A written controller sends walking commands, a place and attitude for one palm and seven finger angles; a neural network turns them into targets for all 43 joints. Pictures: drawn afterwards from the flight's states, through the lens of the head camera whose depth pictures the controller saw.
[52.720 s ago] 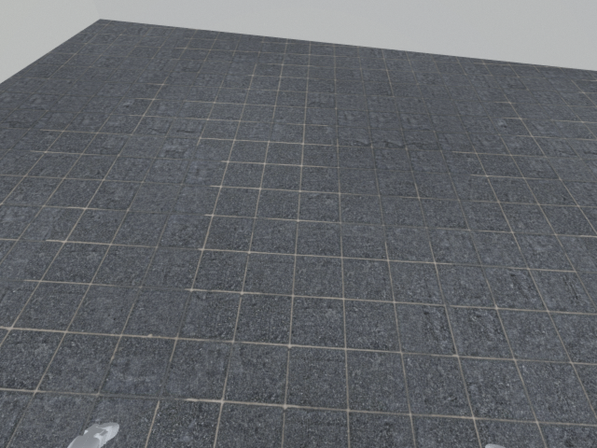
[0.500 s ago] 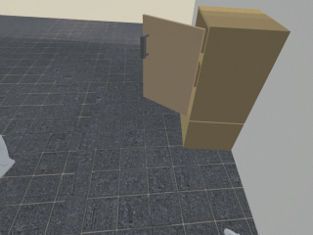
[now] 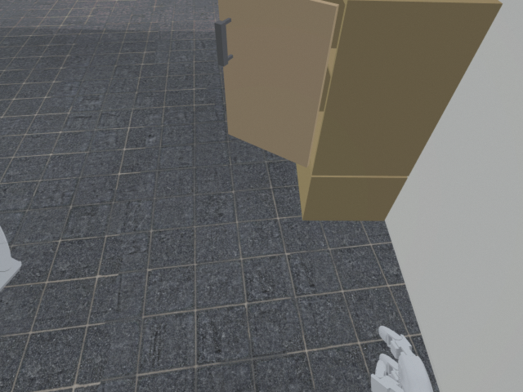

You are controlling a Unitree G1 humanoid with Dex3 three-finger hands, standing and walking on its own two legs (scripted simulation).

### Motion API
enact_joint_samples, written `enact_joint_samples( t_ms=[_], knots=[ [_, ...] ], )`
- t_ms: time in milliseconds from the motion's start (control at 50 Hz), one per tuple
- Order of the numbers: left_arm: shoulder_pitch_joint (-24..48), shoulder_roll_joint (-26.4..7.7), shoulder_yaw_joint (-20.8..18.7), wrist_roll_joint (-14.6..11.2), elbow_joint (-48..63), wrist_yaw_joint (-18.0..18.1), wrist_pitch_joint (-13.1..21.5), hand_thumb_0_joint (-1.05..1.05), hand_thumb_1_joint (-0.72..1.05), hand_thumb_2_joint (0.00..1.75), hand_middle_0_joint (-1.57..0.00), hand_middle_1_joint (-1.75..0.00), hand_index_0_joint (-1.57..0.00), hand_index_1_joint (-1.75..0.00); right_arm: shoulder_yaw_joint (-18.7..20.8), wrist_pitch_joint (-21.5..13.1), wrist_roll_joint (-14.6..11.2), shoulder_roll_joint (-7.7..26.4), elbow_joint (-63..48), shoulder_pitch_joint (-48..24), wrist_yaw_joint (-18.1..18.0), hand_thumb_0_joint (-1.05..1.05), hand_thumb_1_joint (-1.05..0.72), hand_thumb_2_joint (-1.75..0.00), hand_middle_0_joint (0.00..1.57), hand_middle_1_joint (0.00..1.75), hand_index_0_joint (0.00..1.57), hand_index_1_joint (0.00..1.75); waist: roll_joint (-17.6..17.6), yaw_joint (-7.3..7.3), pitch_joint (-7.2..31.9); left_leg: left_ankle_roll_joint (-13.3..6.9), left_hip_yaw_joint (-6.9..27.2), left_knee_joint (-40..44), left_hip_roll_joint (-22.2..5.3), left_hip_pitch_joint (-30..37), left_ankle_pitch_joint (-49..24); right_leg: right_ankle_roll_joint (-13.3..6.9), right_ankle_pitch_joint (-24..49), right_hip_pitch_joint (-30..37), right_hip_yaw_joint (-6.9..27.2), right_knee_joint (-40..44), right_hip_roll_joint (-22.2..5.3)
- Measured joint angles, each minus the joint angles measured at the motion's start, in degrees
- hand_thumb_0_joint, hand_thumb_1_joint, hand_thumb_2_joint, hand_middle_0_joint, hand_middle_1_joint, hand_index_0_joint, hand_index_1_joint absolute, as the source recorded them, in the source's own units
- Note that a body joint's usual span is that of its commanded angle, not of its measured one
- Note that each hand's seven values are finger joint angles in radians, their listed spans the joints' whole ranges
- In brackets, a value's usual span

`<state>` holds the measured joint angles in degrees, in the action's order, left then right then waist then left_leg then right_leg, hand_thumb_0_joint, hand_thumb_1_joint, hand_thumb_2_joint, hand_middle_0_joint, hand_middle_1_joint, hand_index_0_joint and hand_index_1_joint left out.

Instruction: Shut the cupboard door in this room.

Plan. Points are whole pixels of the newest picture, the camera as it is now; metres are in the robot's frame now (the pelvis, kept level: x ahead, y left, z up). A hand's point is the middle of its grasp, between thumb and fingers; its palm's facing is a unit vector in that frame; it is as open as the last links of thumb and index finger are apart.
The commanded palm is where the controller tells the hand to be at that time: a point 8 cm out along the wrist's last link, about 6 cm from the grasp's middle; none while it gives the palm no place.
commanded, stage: stop stepping back and stand still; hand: left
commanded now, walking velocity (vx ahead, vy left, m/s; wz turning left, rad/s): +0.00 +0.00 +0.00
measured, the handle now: (225, 41) +1.13 +0.17 +0.00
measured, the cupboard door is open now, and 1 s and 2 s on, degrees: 58 58 58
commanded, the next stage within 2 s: let the arm hang, fingers relaxed in 0.28 s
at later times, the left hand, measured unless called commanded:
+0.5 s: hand (86, 317) +0.21 +0.26 +0.02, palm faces +0.14 -0.88 -0.45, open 7.4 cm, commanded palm none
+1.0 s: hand out of the picture -0.09 +0.22 -0.16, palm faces +0.01 -0.97 -0.24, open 7.3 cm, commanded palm none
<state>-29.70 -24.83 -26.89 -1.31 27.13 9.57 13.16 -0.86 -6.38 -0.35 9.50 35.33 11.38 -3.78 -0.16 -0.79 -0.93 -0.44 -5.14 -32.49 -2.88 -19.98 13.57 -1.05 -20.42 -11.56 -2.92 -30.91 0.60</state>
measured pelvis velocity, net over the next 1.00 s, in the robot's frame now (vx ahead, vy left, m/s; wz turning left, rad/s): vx -0.03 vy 0.02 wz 0.00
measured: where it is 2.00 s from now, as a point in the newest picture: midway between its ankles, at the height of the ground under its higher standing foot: outside the picture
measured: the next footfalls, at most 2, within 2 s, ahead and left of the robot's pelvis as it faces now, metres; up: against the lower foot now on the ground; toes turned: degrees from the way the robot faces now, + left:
none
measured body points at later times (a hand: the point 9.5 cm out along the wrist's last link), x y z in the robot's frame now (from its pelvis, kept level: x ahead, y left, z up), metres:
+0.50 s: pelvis +0.00 +0.02 +0.00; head -0.01 +0.00 +0.45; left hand +0.20 +0.31 +0.04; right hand +0.17 -0.25 -0.09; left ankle +0.04 +0.11 -0.73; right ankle -0.05 -0.10 -0.73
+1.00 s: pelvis -0.03 +0.02 +0.01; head -0.01 +0.02 +0.46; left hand -0.09 +0.27 -0.14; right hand -0.04 -0.21 -0.15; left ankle +0.04 +0.11 -0.73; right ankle -0.05 -0.10 -0.73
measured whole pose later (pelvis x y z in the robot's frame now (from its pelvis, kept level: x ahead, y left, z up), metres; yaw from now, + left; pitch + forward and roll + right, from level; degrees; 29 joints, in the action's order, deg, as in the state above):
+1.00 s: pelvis -0.03 +0.02 +0.01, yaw +0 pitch -1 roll -1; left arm -22.4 -12.0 -0.2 1.2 -64.3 1.2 -1.1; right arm 0.3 1.9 0.9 10.4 62.9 17.5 -0.9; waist -1.2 -0.2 -2.5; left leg -2.3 -5.9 -24.7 -1.1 -15.8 7.9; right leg 0.4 -15.1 -8.1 -2.7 -24.5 -0.8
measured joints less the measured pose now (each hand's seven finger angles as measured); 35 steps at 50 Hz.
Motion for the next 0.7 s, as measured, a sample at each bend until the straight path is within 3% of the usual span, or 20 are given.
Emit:
enact_joint_samples(
  t_ms=[140,260,380,420,480,560,660,700],
  knots=[
    [-5.01,0.47,3.01,-0.34,1.72,-0.81,-1.68,0.01,0.89,0.9,-0.21,-0.3,-0.21,-0.3,-1.11,2.79,-0.21,-0.69,1.01,1.03,0.11,0.01,-0.9,-0.9,0.21,0.3,0.21,0.3,0.24,0.18,1.84,0.24,-0.52,0.97,0.23,1.02,0.81,0.01,-0.62,0.93,0.51,1.15,-0.21],
    [-2.75,-0.03,1.86,-0.48,-0.3,-0.4,-2.41,0.01,0.89,0.9,-0.21,-0.3,-0.21,-0.3,-0.39,3.57,-0.28,0.8,1.11,0.76,-0.84,0.01,-0.9,-0.9,0.21,0.3,0.21,0.3,0.95,0.68,2.63,0.09,-0.91,1.6,0.15,2.11,0.89,0.28,-0.29,2.05,0.9,2.21,-0.15],
    [-1.26,1.32,2.89,-0.57,-1.13,-0.14,-2.72,0.01,0.89,0.9,-0.21,-0.3,-0.21,-0.3,0.6,3.46,-0.47,2.31,0.03,0.16,-0.94,0.01,-0.9,-0.9,0.21,0.3,0.21,0.3,0.89,0.07,3.6,-0.19,-1.05,1.72,-0.15,2.03,0.51,0.5,0.82,2.36,1.07,3.42,0.14],
    [2.83,1.08,7.49,0.64,-8.8,-2.16,-2.43,0.01,0.89,0.9,-0.2,-0.3,-0.2,-0.3,1.41,1.43,-0.5,4.03,2.31,-0.45,1.35,0.01,-0.9,-0.9,0.2,0.3,0.2,0.3,-0.07,0.58,4.18,-0.47,-0.68,0.71,0.12,0.75,0.43,0.7,0.76,1.26,0.52,2.28,-0.16],
    [10.43,3.15,16.45,1.98,-28.13,-6.6,-9.5,0.0,0.9,0.9,-0.2,-0.3,-0.2,-0.3,1.37,2.97,0.21,7.91,5.9,-2.82,3.77,0.01,-0.9,-0.9,0.2,0.3,0.2,0.3,-2.76,0.96,5.0,-1.33,-0.6,-1.22,0.8,-1.38,0.55,1.33,-0.07,-1.15,0.33,-0.61,-1.0],
    [14.33,7.91,25.01,2.84,-51.82,-9.51,-15.13,0.0,0.91,0.9,-0.19,-0.29,-0.19,-0.3,0.9,5.27,1.19,9.12,9.05,-4.46,4.5,0.01,-0.9,-0.9,0.2,0.3,0.2,0.3,-3.8,-0.43,3.57,-2.02,-1.02,-1.41,1.48,-1.87,-0.14,1.79,-0.2,-2.45,0.66,-2.5,-1.78],
    [12.26,13.26,29.39,2.74,-69.28,-9.97,-16.36,0.01,0.91,0.9,-0.2,-0.29,-0.2,-0.3,-0.37,7.29,1.96,6.16,13.49,-0.98,4.78,0.01,-0.9,-0.9,0.2,0.3,0.2,0.3,0.53,-0.94,0.56,-1.71,-0.98,1.29,1.94,-0.19,-2.07,1.46,0.67,-1.51,0.53,-1.55,-2.08],
    [11.43,13.58,27.76,2.33,-73.62,-8.66,-15.97,0.0,0.95,0.9,-0.2,-0.3,-0.2,-0.3,-0.68,7.89,1.97,4.58,16.02,1.07,4.65,0.01,-0.9,-0.9,0.2,0.3,0.2,0.3,1.99,-0.41,-0.44,-1.5,-0.4,2.33,1.78,0.26,-2.83,1.23,1.42,-0.74,-0.05,-0.21,-1.78]
  ],
)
